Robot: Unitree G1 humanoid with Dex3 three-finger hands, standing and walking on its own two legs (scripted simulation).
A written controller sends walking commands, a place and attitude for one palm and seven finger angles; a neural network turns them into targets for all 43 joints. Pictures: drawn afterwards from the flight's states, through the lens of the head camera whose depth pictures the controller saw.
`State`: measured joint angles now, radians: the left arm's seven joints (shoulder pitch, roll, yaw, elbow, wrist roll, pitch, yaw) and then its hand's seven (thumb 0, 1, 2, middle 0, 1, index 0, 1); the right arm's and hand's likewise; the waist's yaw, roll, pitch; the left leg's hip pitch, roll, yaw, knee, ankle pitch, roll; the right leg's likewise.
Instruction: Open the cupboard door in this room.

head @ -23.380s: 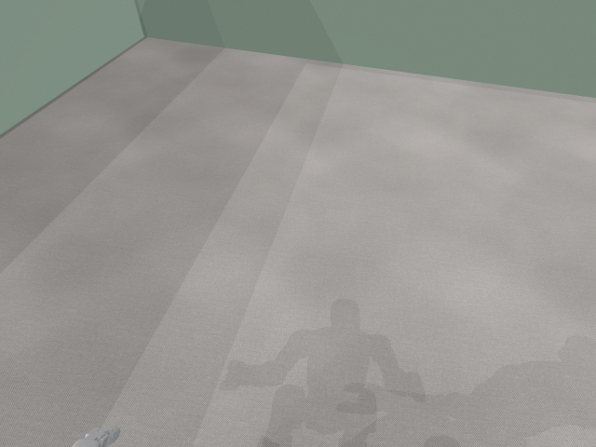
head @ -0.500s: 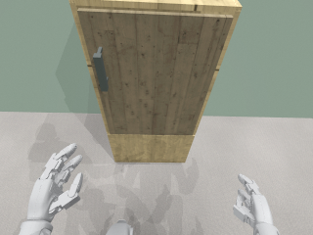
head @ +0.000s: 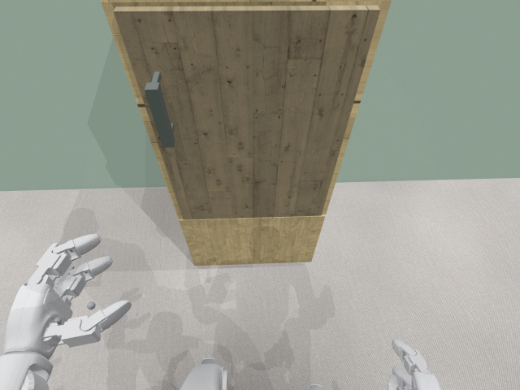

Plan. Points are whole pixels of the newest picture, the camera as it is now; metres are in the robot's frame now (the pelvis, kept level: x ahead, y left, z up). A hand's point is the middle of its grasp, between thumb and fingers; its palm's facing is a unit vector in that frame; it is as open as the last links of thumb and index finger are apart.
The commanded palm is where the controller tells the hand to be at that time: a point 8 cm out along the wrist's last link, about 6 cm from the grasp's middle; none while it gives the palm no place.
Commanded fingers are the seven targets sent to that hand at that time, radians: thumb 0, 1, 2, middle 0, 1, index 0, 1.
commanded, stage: raise the hand with hooked fingers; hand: left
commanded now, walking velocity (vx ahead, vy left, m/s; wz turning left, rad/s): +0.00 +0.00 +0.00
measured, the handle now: (163, 110) +0.59 +0.22 +0.09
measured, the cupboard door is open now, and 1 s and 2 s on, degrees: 0 0 0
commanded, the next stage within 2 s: move the hooked fingers beside the handle in 1.26 s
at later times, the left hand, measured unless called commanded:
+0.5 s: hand (49, 271) +0.25 +0.29 +0.09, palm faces +0.11 -0.99 -0.05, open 13.7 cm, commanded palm +0.23 +0.34 +0.09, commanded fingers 0.00 -0.50 0.30 -0.30 -1.20 -0.30 -1.20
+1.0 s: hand (53, 237) +0.29 +0.29 +0.11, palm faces +0.08 -1.00 -0.01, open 14.0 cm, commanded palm +0.26 +0.34 +0.11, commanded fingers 0.00 -0.50 0.30 -0.30 -1.20 -0.30 -1.20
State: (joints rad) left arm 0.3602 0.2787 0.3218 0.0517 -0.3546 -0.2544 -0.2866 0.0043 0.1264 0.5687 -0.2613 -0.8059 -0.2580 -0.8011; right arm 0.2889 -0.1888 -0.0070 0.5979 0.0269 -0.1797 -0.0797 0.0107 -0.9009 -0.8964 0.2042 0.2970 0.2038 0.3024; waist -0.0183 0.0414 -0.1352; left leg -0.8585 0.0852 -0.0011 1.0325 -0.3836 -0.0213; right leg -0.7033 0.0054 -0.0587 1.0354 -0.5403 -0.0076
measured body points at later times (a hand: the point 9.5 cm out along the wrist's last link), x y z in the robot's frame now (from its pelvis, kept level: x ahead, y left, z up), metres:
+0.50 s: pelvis +0.00 +0.03 +0.02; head +0.03 +0.04 +0.47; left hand +0.24 +0.34 +0.09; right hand +0.18 -0.20 -0.05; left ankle +0.07 +0.13 -0.67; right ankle -0.02 -0.12 -0.67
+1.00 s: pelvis +0.01 +0.02 +0.03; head +0.04 +0.02 +0.48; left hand +0.28 +0.34 +0.11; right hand +0.15 -0.24 -0.05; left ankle +0.07 +0.13 -0.67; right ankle -0.01 -0.12 -0.67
